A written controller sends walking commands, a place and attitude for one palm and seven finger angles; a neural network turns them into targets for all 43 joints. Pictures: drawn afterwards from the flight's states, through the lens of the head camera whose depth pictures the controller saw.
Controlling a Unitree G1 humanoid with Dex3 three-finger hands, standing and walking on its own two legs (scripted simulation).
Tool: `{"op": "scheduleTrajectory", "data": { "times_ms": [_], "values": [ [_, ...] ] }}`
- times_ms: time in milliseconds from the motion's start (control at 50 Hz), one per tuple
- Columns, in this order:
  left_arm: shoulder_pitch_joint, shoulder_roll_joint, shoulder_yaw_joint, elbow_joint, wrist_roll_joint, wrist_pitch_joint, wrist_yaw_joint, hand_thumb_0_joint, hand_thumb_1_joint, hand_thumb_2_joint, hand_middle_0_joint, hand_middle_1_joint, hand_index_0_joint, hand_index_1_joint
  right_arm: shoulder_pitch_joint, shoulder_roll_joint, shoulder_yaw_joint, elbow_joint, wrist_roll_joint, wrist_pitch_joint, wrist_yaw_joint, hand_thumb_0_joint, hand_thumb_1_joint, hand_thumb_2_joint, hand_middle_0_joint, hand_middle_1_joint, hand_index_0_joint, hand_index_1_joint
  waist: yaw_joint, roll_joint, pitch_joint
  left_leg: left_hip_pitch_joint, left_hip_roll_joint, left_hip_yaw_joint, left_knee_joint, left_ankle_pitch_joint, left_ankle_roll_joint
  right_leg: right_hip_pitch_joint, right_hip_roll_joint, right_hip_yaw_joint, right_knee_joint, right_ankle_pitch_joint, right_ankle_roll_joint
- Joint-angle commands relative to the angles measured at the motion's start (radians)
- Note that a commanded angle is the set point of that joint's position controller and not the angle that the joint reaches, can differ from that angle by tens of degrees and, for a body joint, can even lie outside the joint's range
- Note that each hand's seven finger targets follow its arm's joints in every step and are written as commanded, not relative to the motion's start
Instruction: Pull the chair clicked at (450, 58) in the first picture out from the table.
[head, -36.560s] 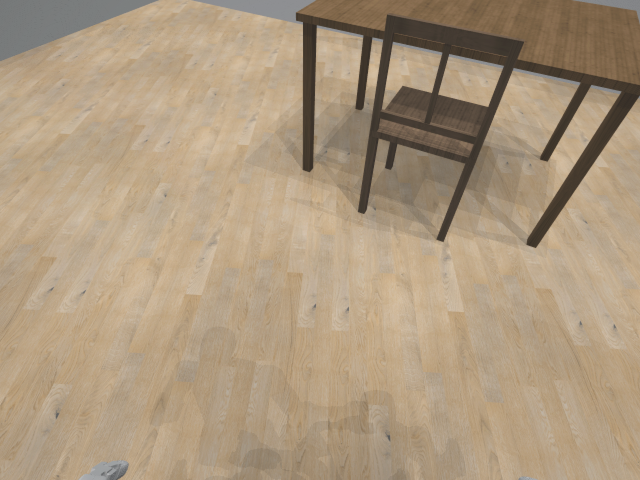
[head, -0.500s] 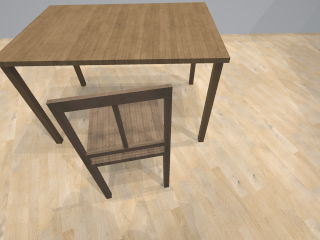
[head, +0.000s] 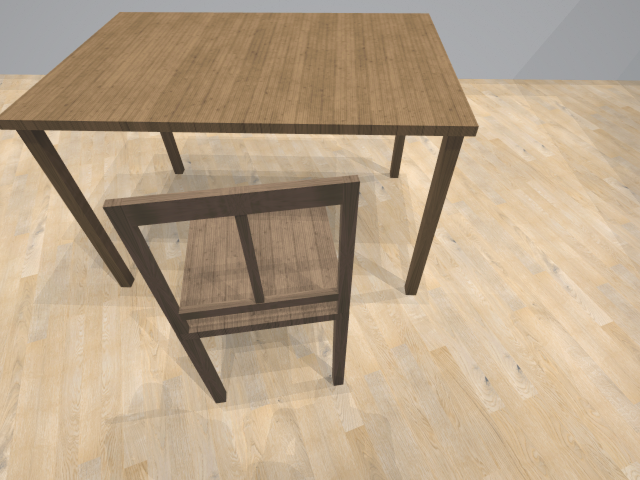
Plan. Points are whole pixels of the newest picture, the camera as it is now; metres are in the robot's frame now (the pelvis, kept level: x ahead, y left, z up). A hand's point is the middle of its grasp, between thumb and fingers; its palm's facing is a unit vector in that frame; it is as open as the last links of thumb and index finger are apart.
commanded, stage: take the last steps up to it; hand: left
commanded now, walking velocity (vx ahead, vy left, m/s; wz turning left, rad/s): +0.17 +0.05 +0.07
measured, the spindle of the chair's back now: (251, 261) +0.52 +0.17 -0.11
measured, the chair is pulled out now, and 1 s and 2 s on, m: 0.24 0.24 0.24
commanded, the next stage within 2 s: come to a stop and stand still in 0.18 s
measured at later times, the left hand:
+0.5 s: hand out of the picture +0.10 +0.19 -0.17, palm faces +0.08 -0.97 -0.22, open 7.4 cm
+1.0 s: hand out of the picture +0.15 +0.18 -0.15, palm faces +0.04 -0.95 -0.31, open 7.4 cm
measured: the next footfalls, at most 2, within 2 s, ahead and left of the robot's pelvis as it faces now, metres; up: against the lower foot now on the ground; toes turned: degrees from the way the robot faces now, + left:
right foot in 0.24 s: +0.09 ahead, -0.10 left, +0.00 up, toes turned +0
left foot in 0.46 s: +0.14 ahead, +0.17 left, +0.00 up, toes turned +4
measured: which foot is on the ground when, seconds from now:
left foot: down 0.00-0.24, up 0.26-0.44, down 0.46-0.86, up 0.88-1.00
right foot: down 0.00-0.10, up 0.12-0.22, down 0.24-1.00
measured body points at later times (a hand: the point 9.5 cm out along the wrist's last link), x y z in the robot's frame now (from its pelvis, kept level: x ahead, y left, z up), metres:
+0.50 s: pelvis +0.09 +0.01 -0.01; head +0.13 +0.00 +0.44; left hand +0.10 +0.24 -0.16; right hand +0.12 -0.21 -0.17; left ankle +0.11 +0.17 -0.73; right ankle +0.02 -0.08 -0.74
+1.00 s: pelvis +0.09 -0.02 +0.00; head +0.14 -0.06 +0.45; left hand +0.15 +0.23 -0.13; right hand +0.15 -0.27 -0.17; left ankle +0.06 +0.13 -0.69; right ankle +0.05 -0.10 -0.74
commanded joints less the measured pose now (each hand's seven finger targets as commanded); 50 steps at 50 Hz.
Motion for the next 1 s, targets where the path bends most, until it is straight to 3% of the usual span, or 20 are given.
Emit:
{"op": "scheduleTrajectory", "data": {
  "times_ms": [0,40,100,140,180,220,240,280,340,420,480,580,620,700,760,800,820,840,900,980],
  "values": [
    [0.026,0.123,0.044,-0.048,0.002,-0.018,0.006,0.000,0.900,0.900,-0.200,-0.300,-0.200,-0.300,0.140,-0.043,-0.014,-0.016,-0.001,-0.027,-0.005,0.000,-0.900,-0.900,0.200,0.300,0.200,0.300,-0.028,-0.050,0.137,-0.052,0.012,-0.020,-0.053,0.158,0.052,-0.111,-0.168,0.174,-0.083,0.003,-0.065],
    [-0.001,0.089,0.039,-0.077,0.005,-0.018,-0.001,0.000,0.900,0.900,-0.200,-0.300,-0.200,-0.300,0.205,-0.081,-0.020,0.009,-0.003,-0.041,-0.014,0.000,-0.900,-0.900,0.200,0.300,0.200,0.300,-0.041,0.121,0.114,0.071,0.111,-0.140,-0.109,0.383,0.112,-0.209,-0.065,0.039,0.127,0.100,-0.019],
    [-0.107,0.079,0.034,-0.129,0.002,-0.027,-0.004,0.000,0.900,0.900,-0.200,-0.300,-0.200,-0.300,0.273,-0.104,-0.024,0.029,-0.005,-0.048,-0.031,0.000,-0.900,-0.900,0.200,0.300,0.200,0.300,-0.065,0.200,0.099,0.240,0.236,-0.296,-0.109,0.825,0.228,-0.419,-0.032,-0.010,0.358,-0.221,0.002],
    [-0.146,0.081,0.038,-0.149,0.000,-0.026,-0.010,0.000,0.900,0.900,-0.200,-0.300,-0.200,-0.300,0.229,-0.101,-0.024,0.012,-0.006,-0.045,-0.031,0.000,-0.900,-0.900,0.200,0.300,0.200,0.300,-0.049,0.144,0.144,0.151,0.228,-0.270,-0.109,0.750,0.223,-0.381,-0.052,0.009,0.320,-0.238,0.000],
    [-0.018,0.087,0.050,-0.119,0.002,-0.031,-0.022,0.000,0.900,0.900,-0.200,-0.300,-0.200,-0.300,0.115,-0.107,-0.017,-0.027,0.002,-0.049,-0.029,0.000,-0.900,-0.900,0.200,0.300,0.200,0.300,0.046,0.069,0.069,-0.058,0.125,-0.149,0.031,0.601,0.141,-0.024,-0.047,0.005,0.045,0.035,-0.008],
    [0.279,0.237,0.089,-0.026,0.003,-0.039,-0.004,0.000,0.900,0.900,-0.200,-0.300,-0.200,-0.300,0.028,-0.066,-0.029,-0.104,0.019,-0.053,-0.026,0.000,-0.900,-0.900,0.200,0.300,0.200,0.300,0.141,-0.340,-0.009,-0.421,-0.080,0.030,0.479,-0.130,0.030,0.328,-0.428,0.475,-0.138,0.608,-0.153],
    [0.248,0.218,0.071,-0.019,-0.002,-0.034,0.002,0.000,0.900,0.900,-0.200,-0.300,-0.200,-0.300,-0.007,-0.106,-0.048,-0.105,0.013,-0.035,-0.023,0.000,-0.900,-0.900,0.200,0.300,0.200,0.300,0.115,-0.221,0.059,-0.446,-0.042,-0.049,0.617,-0.267,0.022,0.216,-0.462,0.521,-0.182,0.499,-0.213],
    [0.053,0.154,0.061,-0.081,0.007,-0.023,0.019,0.000,0.900,0.900,-0.200,-0.300,-0.200,-0.300,-0.032,-0.044,-0.043,-0.109,0.007,-0.017,-0.016,0.000,-0.900,-0.900,0.200,0.300,0.200,0.300,0.044,-0.130,0.224,-0.447,0.031,-0.096,0.582,-0.189,0.015,-0.057,-0.434,0.446,-0.220,0.253,-0.226],
    [-0.043,0.146,0.058,-0.121,0.018,-0.026,0.021,0.000,0.900,0.900,-0.200,-0.300,-0.200,-0.300,0.005,0.018,-0.027,-0.101,0.007,-0.005,0.001,0.000,-0.900,-0.900,0.200,0.300,0.200,0.300,-0.023,-0.135,0.186,-0.251,0.036,-0.038,0.292,-0.096,0.001,-0.156,-0.335,0.203,-0.158,0.483,-0.154],
    [-0.036,0.160,0.059,-0.127,-0.007,-0.017,0.014,0.000,0.900,0.900,-0.200,-0.300,-0.200,-0.300,0.083,-0.031,-0.031,-0.063,0.007,-0.024,0.006,0.000,-0.900,-0.900,0.200,0.300,0.200,0.300,-0.032,-0.079,0.009,0.023,-0.005,0.001,-0.059,0.472,0.005,-0.076,-0.164,0.071,0.054,0.481,-0.009],
    [0.023,0.111,0.035,-0.125,-0.006,0.001,0.031,0.000,0.900,0.900,-0.200,-0.300,-0.200,-0.300,0.014,-0.140,-0.046,-0.107,0.001,-0.024,-0.018,0.000,-0.900,-0.900,0.200,0.300,0.200,0.300,0.002,0.078,0.003,-0.015,0.190,-0.165,-0.081,0.819,0.117,-0.077,-0.084,0.066,0.078,0.049,0.045],
    [0.006,0.191,0.060,-0.132,-0.005,-0.006,0.031,0.000,0.900,0.900,-0.200,-0.300,-0.200,-0.300,-0.054,-0.148,-0.063,-0.148,0.010,0.000,-0.032,0.000,-0.900,-0.900,0.200,0.300,0.200,0.300,-0.015,-0.009,-0.079,0.101,0.088,-0.022,0.094,0.981,0.026,-0.055,-0.145,0.086,0.080,0.779,0.036],
    [-0.024,0.202,0.063,-0.156,-0.003,-0.001,0.030,0.000,0.900,0.900,-0.200,-0.300,-0.200,-0.300,-0.064,-0.166,-0.075,-0.166,0.009,0.009,-0.031,0.000,-0.900,-0.900,0.200,0.300,0.200,0.300,-0.025,-0.043,-0.101,0.109,0.091,-0.014,0.099,0.955,0.027,-0.059,-0.141,0.078,0.105,0.817,0.041],
    [-0.082,0.157,0.056,-0.204,-0.002,0.023,0.021,0.000,0.900,0.900,-0.200,-0.300,-0.200,-0.300,-0.087,-0.212,-0.086,-0.176,0.001,0.013,-0.030,0.000,-0.900,-0.900,0.200,0.300,0.200,0.300,-0.033,0.129,-0.063,0.103,0.233,-0.165,-0.059,0.956,0.136,-0.169,-0.052,0.060,0.265,0.025,0.054],
    [-0.057,0.145,0.051,-0.203,-0.004,0.034,0.013,0.000,0.900,0.900,-0.200,-0.300,-0.200,-0.300,-0.176,-0.203,-0.069,-0.199,-0.009,0.014,-0.023,0.000,-0.900,-0.900,0.200,0.300,0.200,0.300,0.012,0.143,0.021,-0.070,0.247,-0.176,-0.110,0.662,0.149,-0.121,-0.066,0.122,0.216,-0.231,0.044],
    [0.004,0.186,0.057,-0.177,0.013,0.012,0.010,0.000,0.900,0.900,-0.200,-0.300,-0.200,-0.300,-0.205,-0.171,-0.063,-0.210,-0.003,0.022,-0.020,0.000,-0.900,-0.900,0.200,0.300,0.200,0.300,0.041,-0.074,-0.008,-0.076,0.087,-0.063,0.085,0.453,0.023,-0.054,-0.097,0.149,-0.115,0.268,0.060],
    [-0.001,0.284,0.080,-0.172,0.016,0.005,0.019,0.000,0.900,0.900,-0.200,-0.300,-0.200,-0.300,-0.177,-0.122,-0.062,-0.224,0.009,0.029,-0.012,0.000,-0.900,-0.900,0.200,0.300,0.200,0.300,0.026,-0.285,-0.028,-0.209,-0.021,0.001,0.167,0.118,-0.026,0.018,-0.254,0.322,-0.142,0.586,0.049],
    [-0.022,0.311,0.081,-0.171,0.012,0.008,0.017,0.000,0.900,0.900,-0.200,-0.300,-0.200,-0.300,-0.196,-0.133,-0.069,-0.236,0.009,0.038,-0.006,0.000,-0.900,-0.900,0.200,0.300,0.200,0.300,0.036,-0.253,-0.019,-0.251,-0.051,-0.024,0.262,-0.146,-0.026,0.033,-0.351,0.371,-0.115,0.793,-0.008],
    [-0.110,0.235,0.068,-0.181,0.011,0.007,0.027,0.000,0.900,0.900,-0.200,-0.300,-0.200,-0.300,-0.205,-0.133,-0.072,-0.201,0.009,0.043,-0.014,0.000,-0.900,-0.900,0.200,0.300,0.200,0.300,0.008,-0.264,0.024,-0.314,-0.033,-0.086,0.461,-0.151,-0.017,0.037,-0.309,0.325,-0.068,0.886,-0.097],
    [-0.103,0.236,0.070,-0.183,0.009,0.002,0.026,0.000,0.900,0.900,-0.200,-0.300,-0.200,-0.300,-0.189,-0.100,-0.052,-0.182,0.013,0.022,-0.003,0.000,-0.900,-0.900,0.200,0.300,0.200,0.300,0.001,-0.174,0.005,-0.235,-0.040,-0.016,0.199,-0.079,-0.028,0.113,-0.255,0.249,-0.040,0.888,-0.112]
  ]
}}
